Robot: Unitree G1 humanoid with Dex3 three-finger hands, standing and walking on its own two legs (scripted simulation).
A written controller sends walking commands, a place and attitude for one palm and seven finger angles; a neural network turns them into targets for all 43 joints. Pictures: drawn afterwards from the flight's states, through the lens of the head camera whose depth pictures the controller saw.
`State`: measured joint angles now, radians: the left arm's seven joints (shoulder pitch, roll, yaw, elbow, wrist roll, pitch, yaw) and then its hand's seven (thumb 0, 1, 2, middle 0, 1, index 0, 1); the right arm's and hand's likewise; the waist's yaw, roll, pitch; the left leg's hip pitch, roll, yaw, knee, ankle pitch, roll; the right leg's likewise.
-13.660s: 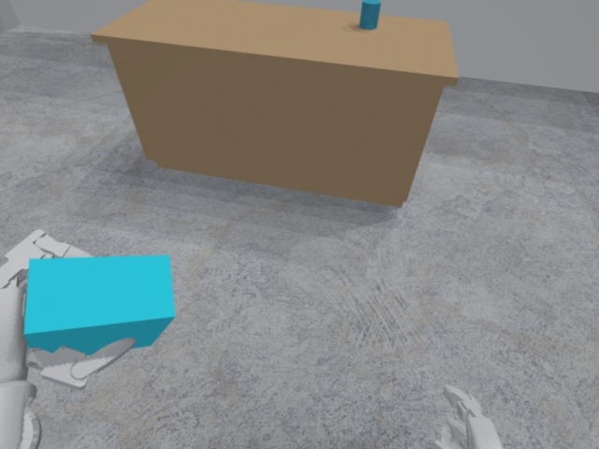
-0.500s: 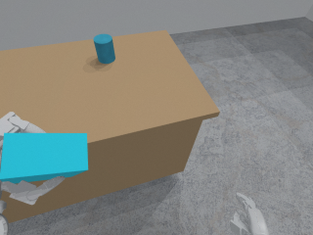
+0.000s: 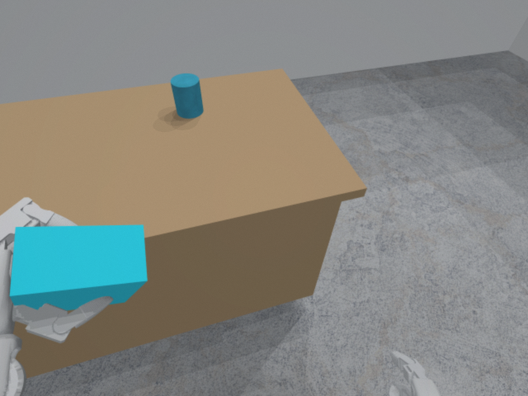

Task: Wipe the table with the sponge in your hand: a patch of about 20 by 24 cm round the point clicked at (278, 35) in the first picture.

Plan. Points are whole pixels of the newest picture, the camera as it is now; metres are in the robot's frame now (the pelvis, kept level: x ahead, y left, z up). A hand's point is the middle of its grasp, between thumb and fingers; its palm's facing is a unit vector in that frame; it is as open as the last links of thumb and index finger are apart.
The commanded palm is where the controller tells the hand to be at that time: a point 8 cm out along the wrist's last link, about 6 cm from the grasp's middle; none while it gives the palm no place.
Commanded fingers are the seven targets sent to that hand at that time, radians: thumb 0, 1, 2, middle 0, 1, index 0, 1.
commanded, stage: come to a stop and stand still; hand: left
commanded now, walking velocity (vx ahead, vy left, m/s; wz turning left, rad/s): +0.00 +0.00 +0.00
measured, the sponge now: (98, 270) +0.22 +0.21 +0.14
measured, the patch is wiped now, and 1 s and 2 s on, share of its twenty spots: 0.00 0.00 0.00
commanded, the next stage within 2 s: look again from close up in 0.08 s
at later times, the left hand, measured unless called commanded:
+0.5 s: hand (49, 268) +0.22 +0.26 +0.15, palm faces +0.32 -0.87 -0.37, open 10.4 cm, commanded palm +0.16 +0.30 +0.18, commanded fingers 0.00 0.10 1.30 -1.20 -1.60 -1.20 -1.60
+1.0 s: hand (52, 210) +0.29 +0.29 +0.17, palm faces +0.32 -0.87 -0.39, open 10.4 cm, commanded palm +0.23 +0.33 +0.18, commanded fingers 0.00 0.10 1.30 -1.20 -1.60 -1.20 -1.60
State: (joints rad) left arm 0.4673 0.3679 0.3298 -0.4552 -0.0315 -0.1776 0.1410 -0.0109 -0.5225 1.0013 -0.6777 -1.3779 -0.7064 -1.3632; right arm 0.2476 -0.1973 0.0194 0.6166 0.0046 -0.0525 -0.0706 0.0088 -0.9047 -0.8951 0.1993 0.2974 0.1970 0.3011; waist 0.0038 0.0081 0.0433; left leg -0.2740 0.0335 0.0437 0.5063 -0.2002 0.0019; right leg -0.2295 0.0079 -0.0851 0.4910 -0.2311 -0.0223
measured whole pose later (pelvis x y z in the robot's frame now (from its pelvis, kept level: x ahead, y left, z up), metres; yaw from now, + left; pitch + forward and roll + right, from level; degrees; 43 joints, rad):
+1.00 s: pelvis +0.05 +0.06 -0.01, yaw -3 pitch -1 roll -1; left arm 0.41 0.40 0.38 -0.48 -0.05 -0.23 0.10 -0.01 -0.52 1.00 -0.68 -1.38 -0.71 -1.36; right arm 0.19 -0.21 0.02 0.53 0.00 -0.11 0.00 0.01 -0.90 -0.90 0.20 0.30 0.20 0.30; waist 0.00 -0.02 0.04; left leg -0.24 -0.05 0.07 0.61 -0.36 0.09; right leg -0.23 -0.02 0.01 0.59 -0.34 0.01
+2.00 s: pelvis +0.06 +0.22 -0.01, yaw -3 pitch -2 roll +1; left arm 0.48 0.36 0.37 -0.53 -0.02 -0.25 0.12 -0.01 -0.52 1.01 -0.68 -1.38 -0.71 -1.36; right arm 0.23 -0.20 0.00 0.66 0.01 -0.11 0.00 0.01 -0.90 -0.90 0.20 0.30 0.20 0.30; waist 0.02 -0.02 0.07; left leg -0.42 0.02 0.03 0.88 -0.38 0.01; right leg -0.31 -0.08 -0.06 0.65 -0.30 0.01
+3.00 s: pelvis +0.12 +0.33 +0.00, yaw -7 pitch -1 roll +1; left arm 0.42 0.36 0.35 -0.46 -0.04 -0.13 0.11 -0.01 -0.52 1.01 -0.68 -1.37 -0.71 -1.36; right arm 0.21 -0.16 0.04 0.61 0.00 -0.09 -0.06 0.01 -0.90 -0.89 0.20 0.30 0.20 0.30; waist 0.01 -0.04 0.03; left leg -0.25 0.00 0.05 0.54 -0.27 0.02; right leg -0.24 -0.01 -0.06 0.58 -0.32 -0.02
